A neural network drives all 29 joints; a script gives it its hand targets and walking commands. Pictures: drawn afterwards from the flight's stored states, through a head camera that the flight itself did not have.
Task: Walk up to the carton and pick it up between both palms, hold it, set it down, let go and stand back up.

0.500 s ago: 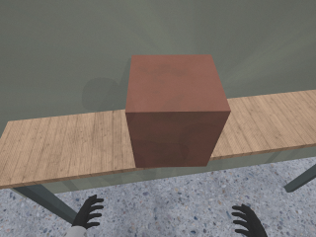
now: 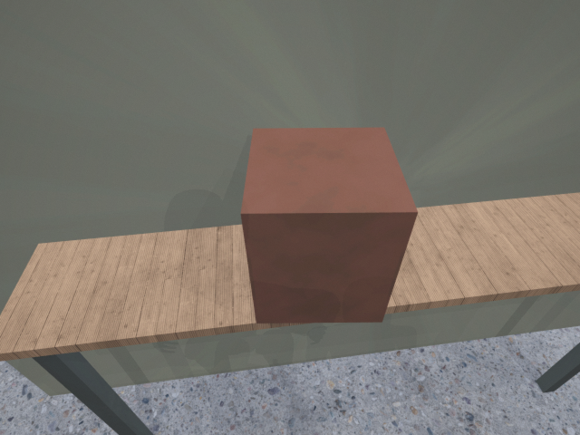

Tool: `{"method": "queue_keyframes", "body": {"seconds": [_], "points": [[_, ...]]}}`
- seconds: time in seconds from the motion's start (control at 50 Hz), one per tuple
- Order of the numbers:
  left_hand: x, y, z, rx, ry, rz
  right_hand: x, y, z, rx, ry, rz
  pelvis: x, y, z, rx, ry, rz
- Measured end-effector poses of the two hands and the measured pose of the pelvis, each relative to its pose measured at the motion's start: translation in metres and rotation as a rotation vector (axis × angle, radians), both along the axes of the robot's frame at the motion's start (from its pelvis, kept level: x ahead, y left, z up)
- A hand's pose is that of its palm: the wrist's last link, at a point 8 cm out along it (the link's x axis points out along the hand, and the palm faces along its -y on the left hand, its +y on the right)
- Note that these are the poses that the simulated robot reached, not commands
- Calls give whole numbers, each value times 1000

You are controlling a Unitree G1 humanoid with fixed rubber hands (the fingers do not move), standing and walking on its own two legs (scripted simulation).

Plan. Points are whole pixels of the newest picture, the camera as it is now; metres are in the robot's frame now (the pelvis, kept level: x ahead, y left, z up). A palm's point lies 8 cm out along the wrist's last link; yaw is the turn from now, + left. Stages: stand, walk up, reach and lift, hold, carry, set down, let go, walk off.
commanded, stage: stand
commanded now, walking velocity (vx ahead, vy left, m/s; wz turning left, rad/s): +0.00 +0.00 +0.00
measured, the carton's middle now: (319, 227) +0.42 -0.01 +0.07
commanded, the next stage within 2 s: none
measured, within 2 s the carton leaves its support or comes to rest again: neither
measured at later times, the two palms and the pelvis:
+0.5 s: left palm out of the picture -0.06 +0.25 -0.14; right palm out of the picture -0.06 -0.22 -0.13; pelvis -0.05 +0.02 +0.00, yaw +0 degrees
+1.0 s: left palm out of the picture -0.11 +0.25 -0.14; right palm out of the picture -0.08 -0.22 -0.14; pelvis -0.07 +0.02 +0.00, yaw +0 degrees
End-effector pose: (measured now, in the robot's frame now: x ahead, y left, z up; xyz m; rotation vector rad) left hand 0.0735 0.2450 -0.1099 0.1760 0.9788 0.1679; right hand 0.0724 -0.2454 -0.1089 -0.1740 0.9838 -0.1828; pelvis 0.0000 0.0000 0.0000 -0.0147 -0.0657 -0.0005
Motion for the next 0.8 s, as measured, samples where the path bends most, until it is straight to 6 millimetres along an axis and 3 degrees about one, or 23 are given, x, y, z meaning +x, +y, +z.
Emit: {"method": "queue_keyframes", "body": {"seconds": [0.18, 0.44, 0.6, 0.8], "points": [[-59, 7, -12, -2, 128, 33, -56, 5, -10, 3, 121, -20, -16, 6, 2, 2, -11, 4], [-123, 7, -27, -27, 264, 46, -124, 20, -22, 20, 248, -54, -44, 16, 0, 10, -9, 5], [-157, 9, -31, -30, 331, 71, -146, 26, -28, 29, 290, -72, -57, 20, -2, 15, 1, 5], [-182, 9, -31, -29, 379, 102, -154, 28, -32, 33, 309, -77, -67, 22, -3, 14, 14, 9]]}}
